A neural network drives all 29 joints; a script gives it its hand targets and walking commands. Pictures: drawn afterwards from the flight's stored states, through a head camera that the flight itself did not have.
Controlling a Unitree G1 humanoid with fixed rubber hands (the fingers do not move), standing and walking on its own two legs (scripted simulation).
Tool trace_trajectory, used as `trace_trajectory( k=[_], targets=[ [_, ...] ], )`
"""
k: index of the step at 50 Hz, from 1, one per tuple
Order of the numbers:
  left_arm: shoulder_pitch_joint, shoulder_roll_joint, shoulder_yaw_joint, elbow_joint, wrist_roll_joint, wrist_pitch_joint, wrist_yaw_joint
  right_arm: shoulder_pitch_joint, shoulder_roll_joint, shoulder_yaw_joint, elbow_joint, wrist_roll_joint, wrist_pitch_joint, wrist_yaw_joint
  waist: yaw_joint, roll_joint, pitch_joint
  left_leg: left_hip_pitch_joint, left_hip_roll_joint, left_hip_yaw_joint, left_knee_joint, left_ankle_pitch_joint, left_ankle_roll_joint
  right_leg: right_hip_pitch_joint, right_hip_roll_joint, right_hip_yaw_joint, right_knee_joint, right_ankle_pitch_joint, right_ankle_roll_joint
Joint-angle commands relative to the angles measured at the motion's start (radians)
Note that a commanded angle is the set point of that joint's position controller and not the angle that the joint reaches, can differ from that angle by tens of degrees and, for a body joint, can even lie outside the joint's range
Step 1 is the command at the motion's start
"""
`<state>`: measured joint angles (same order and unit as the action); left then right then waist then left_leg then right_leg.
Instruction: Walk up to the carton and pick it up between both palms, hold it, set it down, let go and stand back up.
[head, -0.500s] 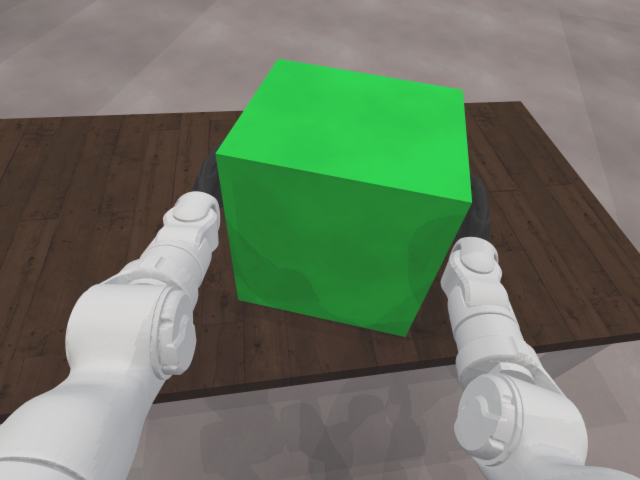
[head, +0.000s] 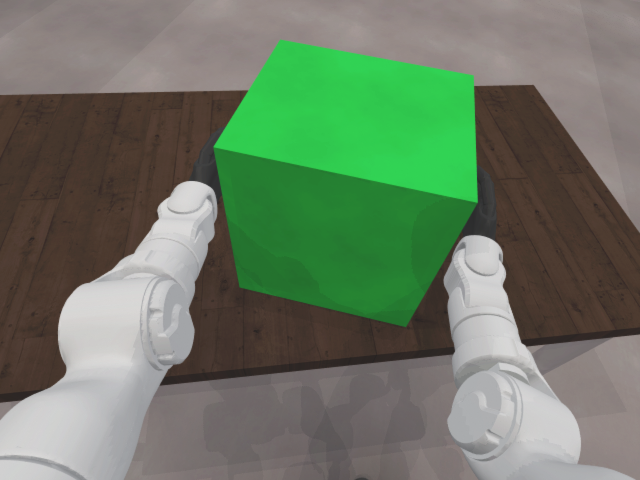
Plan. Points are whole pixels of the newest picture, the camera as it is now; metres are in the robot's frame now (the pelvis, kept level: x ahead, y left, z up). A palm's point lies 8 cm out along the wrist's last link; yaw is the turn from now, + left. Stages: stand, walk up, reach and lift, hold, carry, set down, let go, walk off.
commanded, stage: set down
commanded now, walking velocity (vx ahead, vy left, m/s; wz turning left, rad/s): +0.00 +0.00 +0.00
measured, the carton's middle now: (346, 190) +0.47 -0.09 +0.06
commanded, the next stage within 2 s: none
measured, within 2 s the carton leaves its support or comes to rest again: neither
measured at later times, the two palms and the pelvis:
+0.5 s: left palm (162, 75) +0.50 +0.11 +0.23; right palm (594, 139) +0.37 -0.30 +0.22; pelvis -0.03 -0.01 -0.01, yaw -1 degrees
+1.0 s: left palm (193, 190) +0.48 +0.11 +0.08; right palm (493, 221) +0.37 -0.25 +0.10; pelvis -0.05 -0.04 -0.02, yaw +0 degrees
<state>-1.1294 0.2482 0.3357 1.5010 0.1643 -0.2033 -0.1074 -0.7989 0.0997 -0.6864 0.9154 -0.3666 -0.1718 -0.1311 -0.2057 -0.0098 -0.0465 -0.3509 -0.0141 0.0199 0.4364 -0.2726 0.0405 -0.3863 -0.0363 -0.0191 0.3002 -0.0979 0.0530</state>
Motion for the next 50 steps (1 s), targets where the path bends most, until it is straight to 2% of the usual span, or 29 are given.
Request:
trace_trajectory(
  k=[1,2,3,4,5,6,7,8,9,10,11,12,14,16,20,26,27,28,29,31,32,33,35,38,39,41,44,48,50],
  targets=[
    [-0.61,-0.486,-0.076,-0.093,0.065,-0.026,-0.145,-0.624,0.422,0.289,0.018,-0.059,-0.014,0.158,-0.018,0.122,-0.547,0.166,0.022,0.024,-0.056,0.356,-0.123,0.303,0.045,-0.072,0.069,0.334,-0.042],
    [-0.606,-0.483,-0.071,-0.091,0.069,-0.027,-0.145,-0.622,0.423,0.287,0.013,-0.062,-0.017,0.159,-0.014,0.122,-0.551,0.165,0.021,0.025,-0.056,0.35,-0.121,0.302,0.044,-0.073,0.069,0.335,-0.043],
    [-0.624,0.133,-0.287,-0.29,-0.149,-0.06,0.001,-0.445,-0.33,0.298,0.131,0.157,-0.082,0.102,-0.121,0.284,-0.961,0.464,0.078,-0.015,0.086,0.789,-0.241,0.205,0.094,-0.041,0.159,0.459,-0.03],
    [-0.614,0.301,-0.322,-0.352,-0.26,-0.072,0.089,-0.438,-0.45,0.338,0.128,0.303,-0.13,0.028,-0.115,0.306,-1.093,0.453,0.081,-0.008,0.168,0.974,-0.241,0.135,0.125,-0.025,0.161,0.495,-0.067],
    [-0.682,0.282,-0.386,-0.36,-0.347,-0.033,0.108,-0.525,-0.411,0.418,0.077,0.361,-0.13,-0.024,-0.133,0.248,-1.09,0.326,0.053,0.004,0.211,0.968,-0.212,0.232,0.112,-0.006,0.153,0.619,-0.104],
    [-0.694,0.297,-0.418,-0.338,-0.414,0.004,0.102,-0.562,-0.418,0.453,0.045,0.406,-0.102,-0.06,-0.121,0.163,-1.058,0.062,-0.012,0.049,0.219,0.797,-0.177,0.403,0.082,0.043,0.171,0.806,-0.111],
    [-0.691,0.306,-0.448,-0.34,-0.467,0.035,0.094,-0.602,-0.43,0.485,-0.052,0.451,-0.054,-0.086,-0.103,0.086,-1.019,-0.205,-0.052,0.058,0.15,0.539,-0.126,0.584,0.045,0.093,0.225,0.936,-0.075],
    [-0.683,0.318,-0.475,-0.335,-0.507,0.074,0.091,-0.629,-0.435,0.492,-0.14,0.491,0.003,-0.1,-0.08,0.066,-0.995,-0.291,-0.059,0.036,0.037,0.349,-0.069,0.645,0.033,0.103,0.265,0.942,-0.045],
    [-0.684,0.32,-0.503,-0.345,-0.529,0.116,0.085,-0.662,-0.439,0.507,-0.172,0.544,0.05,-0.1,-0.069,0.088,-0.992,-0.109,-0.038,0.024,0.064,0.492,-0.086,0.529,0.062,0.038,0.256,0.857,-0.043],
    [-0.694,0.338,-0.527,-0.365,-0.551,0.152,0.077,-0.691,-0.468,0.524,-0.173,0.586,0.078,-0.093,-0.074,0.128,-0.987,0.106,-0.008,0.014,0.128,0.68,-0.132,0.366,0.082,-0.011,0.222,0.766,-0.037],
    [-0.712,0.347,-0.546,-0.383,-0.568,0.184,0.069,-0.726,-0.495,0.541,-0.157,0.62,0.097,-0.088,-0.076,0.155,-0.963,0.245,0.014,0.0,0.161,0.807,-0.161,0.262,0.095,-0.036,0.189,0.694,-0.03],
    [-0.731,0.348,-0.557,-0.386,-0.575,0.211,0.061,-0.754,-0.514,0.552,-0.147,0.651,0.118,-0.084,-0.073,0.165,-0.934,0.296,0.017,-0.004,0.168,0.833,-0.166,0.233,0.1,-0.045,0.157,0.651,-0.041],
    [-0.761,0.351,-0.585,-0.368,-0.603,0.25,0.048,-0.798,-0.521,0.568,-0.165,0.695,0.177,-0.08,-0.071,0.148,-0.896,0.267,0.01,-0.011,0.143,0.74,-0.143,0.246,0.093,-0.047,0.137,0.597,-0.059],
    [-0.795,0.363,-0.614,-0.311,-0.634,0.274,0.037,-0.833,-0.508,0.576,-0.143,0.71,0.245,-0.069,-0.073,0.141,-0.846,0.24,0.012,-0.024,0.101,0.62,-0.119,0.223,0.085,-0.057,0.131,0.496,-0.055],
    [-0.846,0.388,-0.664,-0.177,-0.675,0.279,0.016,-0.87,-0.501,0.571,-0.013,0.703,0.322,-0.05,-0.088,0.155,-0.732,0.175,0.02,-0.037,0.031,0.404,-0.087,0.176,0.066,-0.058,0.112,0.341,-0.078],
    [-0.877,0.42,-0.697,-0.058,-0.682,0.253,-0.009,-0.889,-0.501,0.556,0.14,0.674,0.338,-0.069,-0.129,0.194,-0.64,0.191,0.026,-0.042,0.011,0.296,-0.088,0.12,0.052,-0.057,0.07,0.29,-0.098],
    [-0.53,0.273,-0.681,0.341,-0.578,0.248,-0.043,-0.704,-0.357,0.698,0.398,0.659,0.369,-0.071,-0.075,0.027,-0.366,-0.047,0.024,-0.087,0.016,0.249,-0.001,0.18,0.02,-0.033,0.135,0.311,-0.109],
    [-0.498,0.31,-0.655,0.29,-0.561,0.205,-0.068,-0.66,-0.336,0.688,0.324,0.668,0.356,-0.083,-0.076,-0.019,-0.38,-0.191,0.014,-0.073,-0.03,0.147,0.044,0.281,0.004,0.002,0.142,0.26,-0.097],
    [-0.604,0.38,-0.662,0.193,-0.574,0.168,-0.058,-0.707,-0.362,0.654,0.219,0.664,0.33,-0.096,-0.089,0.016,-0.422,-0.238,0.007,-0.054,-0.074,0.062,0.051,0.318,-0.001,0.014,0.136,0.192,-0.094],
    [-0.721,0.384,-0.691,0.067,-0.595,0.127,-0.017,-0.778,-0.362,0.611,0.14,0.638,0.269,-0.108,-0.103,0.105,-0.498,-0.129,0.017,-0.06,-0.058,0.097,0.001,0.204,0.009,-0.021,0.135,0.176,-0.098],
    [-0.716,0.367,-0.678,0.086,-0.592,0.119,-0.01,-0.767,-0.346,0.602,0.159,0.619,0.255,-0.106,-0.105,0.124,-0.492,-0.082,0.019,-0.061,-0.036,0.125,-0.015,0.154,0.012,-0.035,0.134,0.174,-0.097],
    [-0.754,0.373,-0.663,0.037,-0.6,0.098,-0.004,-0.794,-0.337,0.582,0.102,0.603,0.232,-0.109,-0.095,0.135,-0.578,-0.067,0.014,-0.049,-0.017,0.135,-0.025,0.14,0.01,-0.034,0.135,0.193,-0.096],
    [-0.825,0.359,-0.661,-0.061,-0.612,0.064,0.017,-0.835,-0.325,0.505,0.015,0.54,0.186,-0.13,-0.121,0.186,-0.782,-0.048,0.006,-0.032,0.026,0.164,-0.061,0.141,0.012,-0.035,0.161,0.28,-0.096],
    [-0.862,0.333,-0.61,-0.213,-0.578,0.049,0.042,-0.85,-0.324,0.398,-0.054,0.451,0.129,-0.158,-0.133,0.284,-1.046,0.043,0.005,-0.014,0.118,0.349,-0.128,0.113,0.031,-0.053,0.203,0.434,-0.095],
    [-0.858,0.314,-0.586,-0.231,-0.561,0.052,0.048,-0.858,-0.31,0.389,-0.056,0.436,0.124,-0.159,-0.117,0.299,-1.079,0.06,0.006,-0.012,0.144,0.392,-0.139,0.096,0.036,-0.058,0.21,0.444,-0.097],
    [-0.854,0.329,-0.569,-0.254,-0.55,0.055,0.061,-0.85,-0.332,0.364,-0.057,0.422,0.116,-0.155,-0.114,0.335,-1.139,0.079,0.006,-0.009,0.175,0.42,-0.161,0.084,0.047,-0.063,0.226,0.463,-0.098],
    [-0.853,0.365,-0.56,-0.285,-0.549,0.071,0.075,-0.826,-0.351,0.361,-0.053,0.44,0.114,-0.162,-0.113,0.361,-1.185,0.057,-0.002,-0.002,0.195,0.408,-0.171,0.117,0.05,-0.052,0.249,0.51,-0.09],
    [-0.824,0.433,-0.545,-0.265,-0.552,0.103,0.07,-0.799,-0.349,0.402,-0.075,0.487,0.146,-0.176,-0.089,0.321,-1.146,-0.139,-0.031,0.024,0.154,0.253,-0.134,0.297,0.025,-0.006,0.275,0.552,-0.072],
    [-0.815,0.451,-0.554,-0.24,-0.558,0.119,0.065,-0.798,-0.343,0.429,-0.079,0.513,0.174,-0.177,-0.076,0.308,-1.099,-0.214,-0.035,0.029,0.117,0.175,-0.117,0.357,0.014,0.009,0.277,0.524,-0.069]
  ],
)
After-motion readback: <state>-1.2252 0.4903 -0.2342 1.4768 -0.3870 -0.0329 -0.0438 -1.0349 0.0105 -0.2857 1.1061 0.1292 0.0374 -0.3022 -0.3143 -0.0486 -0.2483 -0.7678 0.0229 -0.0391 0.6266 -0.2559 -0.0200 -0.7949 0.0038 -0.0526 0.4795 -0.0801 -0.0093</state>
